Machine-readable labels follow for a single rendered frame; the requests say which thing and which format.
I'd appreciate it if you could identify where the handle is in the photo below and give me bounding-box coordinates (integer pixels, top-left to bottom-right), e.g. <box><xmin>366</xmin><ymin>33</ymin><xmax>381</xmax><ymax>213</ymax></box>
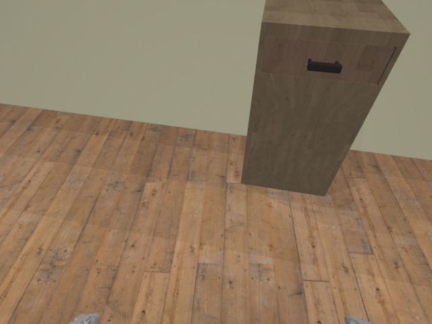
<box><xmin>307</xmin><ymin>59</ymin><xmax>342</xmax><ymax>74</ymax></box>

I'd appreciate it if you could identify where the cabinet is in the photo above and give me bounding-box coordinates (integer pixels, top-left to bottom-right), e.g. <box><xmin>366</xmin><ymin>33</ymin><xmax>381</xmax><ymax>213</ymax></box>
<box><xmin>241</xmin><ymin>0</ymin><xmax>410</xmax><ymax>196</ymax></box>

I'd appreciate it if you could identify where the drawer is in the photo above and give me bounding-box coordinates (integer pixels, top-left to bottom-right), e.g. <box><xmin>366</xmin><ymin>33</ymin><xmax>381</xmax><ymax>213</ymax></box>
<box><xmin>261</xmin><ymin>36</ymin><xmax>395</xmax><ymax>84</ymax></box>

